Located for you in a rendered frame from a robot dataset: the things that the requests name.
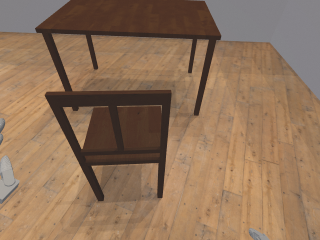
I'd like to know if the chair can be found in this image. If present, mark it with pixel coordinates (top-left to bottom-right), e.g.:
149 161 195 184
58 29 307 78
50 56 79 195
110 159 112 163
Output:
45 90 172 202

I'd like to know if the robot left hand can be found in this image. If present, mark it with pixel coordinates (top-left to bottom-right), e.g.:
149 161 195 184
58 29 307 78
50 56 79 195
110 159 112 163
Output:
0 118 20 204

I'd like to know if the robot right hand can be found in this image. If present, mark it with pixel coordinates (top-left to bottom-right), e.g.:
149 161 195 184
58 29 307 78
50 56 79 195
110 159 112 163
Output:
248 228 270 240

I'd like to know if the table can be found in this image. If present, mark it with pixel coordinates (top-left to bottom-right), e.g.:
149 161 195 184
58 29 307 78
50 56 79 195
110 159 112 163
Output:
35 0 221 116

